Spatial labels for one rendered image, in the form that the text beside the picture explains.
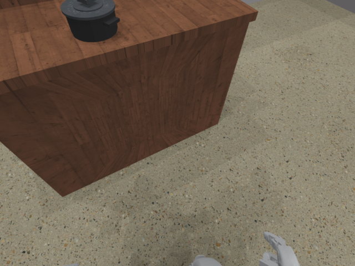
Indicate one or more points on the robot right hand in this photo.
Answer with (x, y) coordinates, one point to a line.
(285, 254)

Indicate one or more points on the robot right shin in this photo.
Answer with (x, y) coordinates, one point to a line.
(199, 256)

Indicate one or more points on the table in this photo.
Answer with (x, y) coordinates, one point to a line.
(75, 112)

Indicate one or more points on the pot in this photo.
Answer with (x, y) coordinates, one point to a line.
(94, 30)

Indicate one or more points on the lid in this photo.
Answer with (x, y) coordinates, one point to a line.
(84, 12)

